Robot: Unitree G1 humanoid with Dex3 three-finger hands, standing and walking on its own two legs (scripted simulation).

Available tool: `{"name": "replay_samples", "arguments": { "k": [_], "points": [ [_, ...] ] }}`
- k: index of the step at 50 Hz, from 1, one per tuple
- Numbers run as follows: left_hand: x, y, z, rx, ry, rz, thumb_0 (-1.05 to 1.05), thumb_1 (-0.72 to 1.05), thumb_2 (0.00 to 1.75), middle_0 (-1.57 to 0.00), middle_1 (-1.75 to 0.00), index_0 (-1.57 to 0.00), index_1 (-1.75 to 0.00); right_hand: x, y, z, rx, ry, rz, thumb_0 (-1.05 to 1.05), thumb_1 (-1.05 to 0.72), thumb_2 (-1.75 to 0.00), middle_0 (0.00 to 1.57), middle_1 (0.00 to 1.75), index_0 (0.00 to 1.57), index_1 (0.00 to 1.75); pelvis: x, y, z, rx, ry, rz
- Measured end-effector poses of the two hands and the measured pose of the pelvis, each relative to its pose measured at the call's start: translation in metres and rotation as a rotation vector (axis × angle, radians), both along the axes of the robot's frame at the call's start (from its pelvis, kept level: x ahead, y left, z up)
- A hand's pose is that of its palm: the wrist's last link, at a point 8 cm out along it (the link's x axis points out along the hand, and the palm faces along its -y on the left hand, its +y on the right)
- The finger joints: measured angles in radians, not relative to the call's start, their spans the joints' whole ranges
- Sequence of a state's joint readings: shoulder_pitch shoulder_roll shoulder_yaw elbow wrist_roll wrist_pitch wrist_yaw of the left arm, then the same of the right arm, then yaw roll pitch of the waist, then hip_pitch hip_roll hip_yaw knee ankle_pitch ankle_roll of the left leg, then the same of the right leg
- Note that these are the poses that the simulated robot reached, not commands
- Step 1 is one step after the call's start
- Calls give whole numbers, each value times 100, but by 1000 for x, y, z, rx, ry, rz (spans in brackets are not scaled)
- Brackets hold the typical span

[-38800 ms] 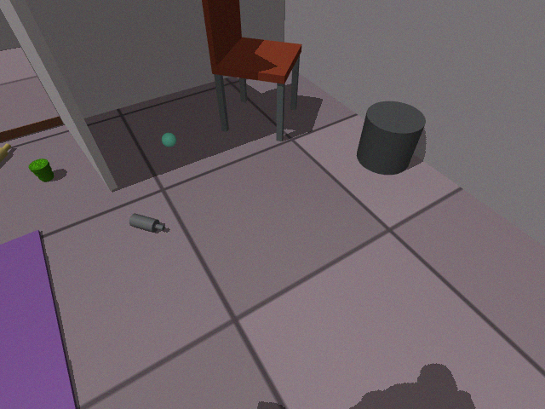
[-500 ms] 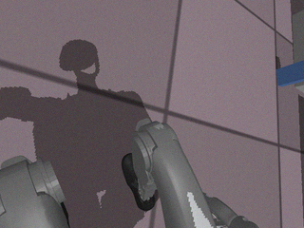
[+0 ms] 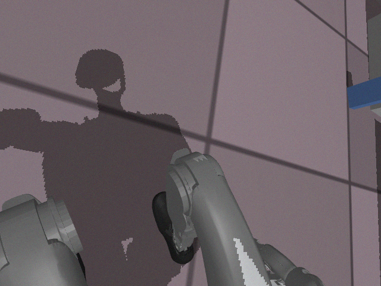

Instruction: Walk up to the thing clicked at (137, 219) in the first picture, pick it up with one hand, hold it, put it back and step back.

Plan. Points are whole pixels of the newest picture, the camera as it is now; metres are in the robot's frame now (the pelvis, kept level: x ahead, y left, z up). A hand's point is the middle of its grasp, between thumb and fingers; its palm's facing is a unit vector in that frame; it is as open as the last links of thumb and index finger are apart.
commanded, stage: withdraw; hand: left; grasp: from above
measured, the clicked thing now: out of the picture +0.46 +0.35 -0.27
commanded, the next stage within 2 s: home in 1.00 s
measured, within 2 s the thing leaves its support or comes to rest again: neither
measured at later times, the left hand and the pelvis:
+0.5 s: hand out of the picture +0.43 +0.38 -0.12, palm faces -0.36 -0.09 -0.93, open 14.1 cm; pelvis +0.00 +0.00 +0.03, yaw +4 degrees
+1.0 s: hand out of the picture +0.41 +0.37 -0.13, palm faces -0.46 -0.13 -0.88, open 13.9 cm; pelvis -0.01 -0.01 +0.03, yaw +6 degrees
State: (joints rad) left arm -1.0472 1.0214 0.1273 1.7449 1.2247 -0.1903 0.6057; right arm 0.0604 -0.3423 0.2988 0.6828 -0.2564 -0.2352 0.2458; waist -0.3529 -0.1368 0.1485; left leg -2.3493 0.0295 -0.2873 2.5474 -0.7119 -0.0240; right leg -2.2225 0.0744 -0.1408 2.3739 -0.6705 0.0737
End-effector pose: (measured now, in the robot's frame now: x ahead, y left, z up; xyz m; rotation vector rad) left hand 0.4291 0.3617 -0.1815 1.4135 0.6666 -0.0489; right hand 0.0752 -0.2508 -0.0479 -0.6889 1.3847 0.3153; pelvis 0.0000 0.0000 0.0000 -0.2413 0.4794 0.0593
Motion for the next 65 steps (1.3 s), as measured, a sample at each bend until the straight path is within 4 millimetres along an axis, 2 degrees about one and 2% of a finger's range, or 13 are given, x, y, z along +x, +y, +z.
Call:
{"name": "replay_samples", "arguments": {
  "k": [8, 13, 16, 20, 27, 30, 33, 36, 39, 49, 53, 59, 65],
  "points": [
    [1, 2, 0, -8, 9, 0, 0, -52, 99, -9, -99, -9, -99, -2, 0, 1, -5, -6, -10, 0, -89, -90, 20, 30, 20, 30, 0, 1, 0, -1, 0, 1],
    [13, 3, 16, 1, -53, -57, 0, -52, 99, -9, -100, -9, -100, -2, 0, 0, -2, 8, -38, 0, -90, -90, 20, 30, 20, 30, 3, 0, 2, 0, 20, 7],
    [17, 5, 37, 21, -98, -83, 0, -51, 99, -9, -100, -9, -100, 4, -2, -2, 6, -3, -75, 0, -90, -90, 20, 30, 20, 30, 5, 0, 5, 2, 42, 13],
    [14, 12, 76, 55, -126, -78, 0, -51, 100, -9, -99, -9, -99, 17, -3, -8, 38, -33, -132, 0, -90, -90, 20, 30, 20, 30, 7, -1, 12, 15, 77, 27],
    [0, 18, 140, 81, -40, -50, 0, -51, 100, -9, -99, -9, -99, 44, -1, -8, 96, -115, -194, 0, -90, -90, 20, 30, 20, 30, 1, -3, 35, 52, 100, 54],
    [-2, 15, 161, 66, 1, -59, 0, -51, 100, -9, -100, -9, -100, 48, -2, -2, 98, -138, -208, 0, -90, -90, 20, 30, 20, 30, -2, -5, 45, 67, 99, 64],
    [-3, 12, 173, 45, 29, -71, 0, -51, 101, -9, -100, -9, -100, 47, -6, 5, 78, -153, -216, 0, -90, -90, 20, 30, 20, 30, -6, -7, 53, 75, 96, 70],
    [-3, 10, 175, 28, 48, -84, 0, -50, 101, -9, -100, -9, -100, 40, -11, 12, 42, -153, -222, 0, -90, -90, 20, 30, 20, 30, -8, -9, 56, 80, 92, 73],
    [-5, 10, 168, 14, 67, -99, 0, -50, 101, -9, -100, -9, -100, 28, -18, 15, 1, -132, -225, 0, -90, -90, 20, 30, 20, 30, -11, -11, 55, 82, 88, 72],
    [-8, 7, 110, -13, 42, -151, 0, -49, 99, -9, -100, -10, -99, -18, -29, 6, -108, -7, -225, 0, -89, -89, 20, 30, 20, 30, -12, -9, 29, 68, 65, 61],
    [-4, 8, 99, 11, -25, -157, 0, -48, 98, -10, -99, -11, -99, -26, -25, -3, -110, 13, -247, 0, -89, -89, 20, 30, 20, 30, -10, -7, 19, 63, 68, 59],
    [2, 11, 119, 64, -105, -114, 0, -44, 95, -13, -94, -14, -93, -17, -11, -12, -56, -12, -296, 0, -89, -89, 20, 30, 20, 30, -5, -5, 23, 66, 105, 65],
    [-9, 12, 163, 37, -87, -15, 0, -21, 89, -19, -73, -19, -73, 10, 2, -2, 31, -73, -339, 0, -89, -89, 20, 30, 20, 30, -2, -4, 51, 74, 139, 74]
  ]
}}
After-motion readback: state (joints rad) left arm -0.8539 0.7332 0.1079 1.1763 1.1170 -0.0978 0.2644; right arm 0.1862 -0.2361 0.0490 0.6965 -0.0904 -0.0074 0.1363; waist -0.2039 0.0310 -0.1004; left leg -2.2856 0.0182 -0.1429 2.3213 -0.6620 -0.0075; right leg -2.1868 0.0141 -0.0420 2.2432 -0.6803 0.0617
